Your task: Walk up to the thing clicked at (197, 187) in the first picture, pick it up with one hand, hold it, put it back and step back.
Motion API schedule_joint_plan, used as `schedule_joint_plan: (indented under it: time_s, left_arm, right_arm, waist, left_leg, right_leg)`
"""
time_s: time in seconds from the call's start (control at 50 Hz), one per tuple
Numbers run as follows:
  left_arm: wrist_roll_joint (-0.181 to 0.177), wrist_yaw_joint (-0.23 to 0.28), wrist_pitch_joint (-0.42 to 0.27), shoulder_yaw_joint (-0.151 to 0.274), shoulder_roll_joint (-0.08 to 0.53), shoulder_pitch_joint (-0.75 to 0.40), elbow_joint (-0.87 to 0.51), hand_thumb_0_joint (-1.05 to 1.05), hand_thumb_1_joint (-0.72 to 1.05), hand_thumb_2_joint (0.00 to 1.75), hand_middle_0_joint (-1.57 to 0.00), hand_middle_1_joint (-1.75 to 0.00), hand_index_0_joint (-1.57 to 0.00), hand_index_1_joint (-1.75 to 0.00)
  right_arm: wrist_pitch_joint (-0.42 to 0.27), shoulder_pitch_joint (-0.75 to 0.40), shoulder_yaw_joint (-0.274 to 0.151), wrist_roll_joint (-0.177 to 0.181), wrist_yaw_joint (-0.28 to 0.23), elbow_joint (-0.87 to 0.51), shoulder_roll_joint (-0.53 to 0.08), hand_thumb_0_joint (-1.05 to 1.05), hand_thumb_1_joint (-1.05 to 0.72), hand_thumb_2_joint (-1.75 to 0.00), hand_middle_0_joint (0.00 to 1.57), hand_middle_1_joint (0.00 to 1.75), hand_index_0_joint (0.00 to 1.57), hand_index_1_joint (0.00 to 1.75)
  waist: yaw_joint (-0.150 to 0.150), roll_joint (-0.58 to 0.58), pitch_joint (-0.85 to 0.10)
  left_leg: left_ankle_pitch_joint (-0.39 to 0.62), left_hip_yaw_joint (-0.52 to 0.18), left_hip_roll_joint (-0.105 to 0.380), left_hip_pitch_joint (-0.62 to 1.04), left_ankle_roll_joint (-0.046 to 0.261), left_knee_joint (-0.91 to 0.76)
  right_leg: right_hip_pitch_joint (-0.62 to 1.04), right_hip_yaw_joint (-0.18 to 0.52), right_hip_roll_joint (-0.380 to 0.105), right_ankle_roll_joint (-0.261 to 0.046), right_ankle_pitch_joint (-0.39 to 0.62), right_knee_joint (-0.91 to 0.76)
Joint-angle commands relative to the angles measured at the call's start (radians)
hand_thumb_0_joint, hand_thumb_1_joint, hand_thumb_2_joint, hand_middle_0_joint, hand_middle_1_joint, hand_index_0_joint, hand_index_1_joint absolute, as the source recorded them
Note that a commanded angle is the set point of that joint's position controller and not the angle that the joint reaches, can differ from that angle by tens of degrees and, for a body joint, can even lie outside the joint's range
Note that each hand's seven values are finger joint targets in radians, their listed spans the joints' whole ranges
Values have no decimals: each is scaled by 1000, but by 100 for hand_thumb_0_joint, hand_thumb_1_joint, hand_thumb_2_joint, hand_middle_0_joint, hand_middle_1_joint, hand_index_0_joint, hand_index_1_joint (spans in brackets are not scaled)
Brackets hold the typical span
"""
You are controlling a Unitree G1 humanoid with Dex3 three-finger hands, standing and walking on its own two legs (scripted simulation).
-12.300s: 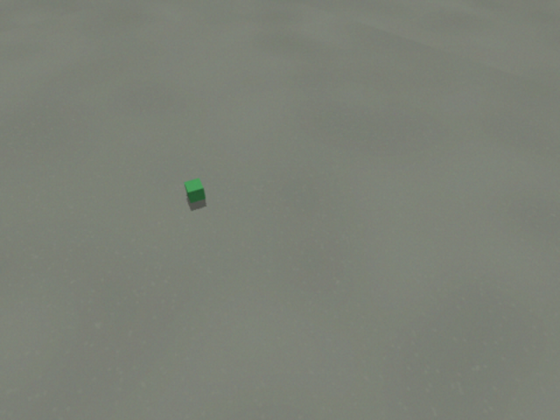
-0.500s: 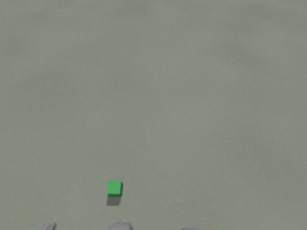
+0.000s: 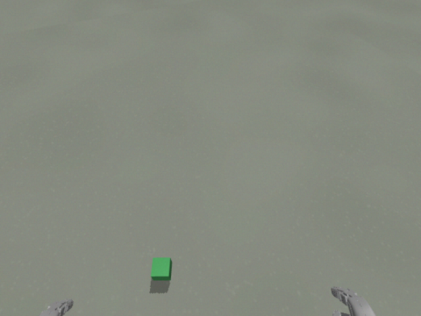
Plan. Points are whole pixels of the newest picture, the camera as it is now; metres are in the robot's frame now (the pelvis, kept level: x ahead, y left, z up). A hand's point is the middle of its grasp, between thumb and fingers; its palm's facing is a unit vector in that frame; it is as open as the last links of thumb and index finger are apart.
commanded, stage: walk up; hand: left
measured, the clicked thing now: (161, 269) +0.38 +0.20 -0.73
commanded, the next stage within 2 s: stand in 1.34 s
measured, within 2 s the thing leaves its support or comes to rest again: neither
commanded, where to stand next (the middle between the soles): +0.00 +0.00 m, yaw +0 degrees
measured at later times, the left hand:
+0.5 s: hand out of the picture +0.04 +0.25 -0.14, palm faces -0.03 -0.94 -0.34, open 7.4 cm
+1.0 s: hand out of the picture +0.07 +0.25 -0.14, palm faces -0.03 -0.94 -0.34, open 7.4 cm
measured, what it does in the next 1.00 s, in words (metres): stands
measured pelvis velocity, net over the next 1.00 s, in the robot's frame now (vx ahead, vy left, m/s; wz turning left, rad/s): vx -0.02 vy -0.01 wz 0.00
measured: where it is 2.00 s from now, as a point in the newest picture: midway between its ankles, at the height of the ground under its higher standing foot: outside the picture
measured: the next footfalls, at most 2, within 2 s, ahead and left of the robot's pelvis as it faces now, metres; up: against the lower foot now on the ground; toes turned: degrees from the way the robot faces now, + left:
none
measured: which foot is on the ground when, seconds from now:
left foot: down 0.00-1.00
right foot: down 0.00-1.00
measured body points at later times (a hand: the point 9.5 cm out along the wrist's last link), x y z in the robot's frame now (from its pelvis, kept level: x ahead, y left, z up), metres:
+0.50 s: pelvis -0.03 +0.00 +0.01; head -0.01 +0.00 +0.46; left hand +0.04 +0.30 -0.12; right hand +0.05 -0.31 -0.12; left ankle +0.01 +0.11 -0.73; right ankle -0.01 -0.13 -0.73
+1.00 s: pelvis -0.02 -0.01 +0.02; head +0.00 -0.01 +0.46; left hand +0.07 +0.30 -0.12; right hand +0.07 -0.31 -0.12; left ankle +0.01 +0.11 -0.73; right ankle -0.01 -0.13 -0.73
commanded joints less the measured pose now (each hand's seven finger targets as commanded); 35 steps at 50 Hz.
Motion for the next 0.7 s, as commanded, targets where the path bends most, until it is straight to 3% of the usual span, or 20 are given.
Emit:
schedule_joint_plan:
  time_s: [0.0,0.18,0.3,0.48,0.68]
  left_arm:
    - [-6,9,-25,44,205,-30,-41,0,90,90,-20,-30,-20,-30]
    - [2,2,-26,42,198,-36,5,0,90,90,-20,-30,-20,-30]
    - [13,0,-24,48,197,-41,29,0,90,90,-20,-30,-20,-30]
    - [15,-3,-26,54,186,-16,45,0,90,90,-20,-30,-20,-30]
    - [17,-3,-27,54,185,-6,48,0,90,90,-20,-30,-20,-30]
  right_arm:
    - [-20,-41,-55,2,-11,-42,-236,0,-90,-90,20,30,20,30]
    - [-20,-66,-43,2,-1,9,-214,0,-90,-90,20,30,20,30]
    - [-16,-56,-48,-6,4,36,-216,0,-90,-90,20,30,20,30]
    - [-20,-45,-49,-9,3,56,-219,0,-90,-90,20,30,20,30]
    - [-24,-20,-46,-6,1,66,-218,0,-90,-90,20,30,20,30]
  waist:
    - [-1,17,-154]
    - [2,7,-157]
    - [-9,-2,-106]
    - [-4,11,-110]
    - [-6,1,-123]
  left_leg:
    - [292,-126,123,67,37,-148]
    - [189,-121,126,115,20,-243]
    - [10,-132,123,70,15,-292]
    - [-17,-144,131,57,16,-302]
    - [44,-144,135,61,14,-292]
  right_leg:
    - [43,81,-96,-71,313,-108]
    - [55,85,-100,-53,223,-232]
    - [24,95,-94,-52,87,-291]
    - [11,94,-88,-53,66,-305]
    - [19,95,-91,-54,107,-299]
